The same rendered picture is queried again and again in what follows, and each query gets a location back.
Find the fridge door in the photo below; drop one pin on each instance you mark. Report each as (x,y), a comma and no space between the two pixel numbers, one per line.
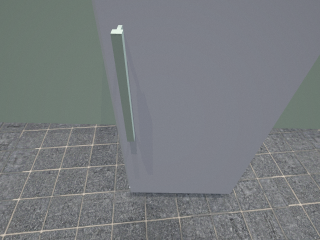
(208,81)

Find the handle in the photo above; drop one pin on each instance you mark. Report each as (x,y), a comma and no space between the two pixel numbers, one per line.
(119,52)

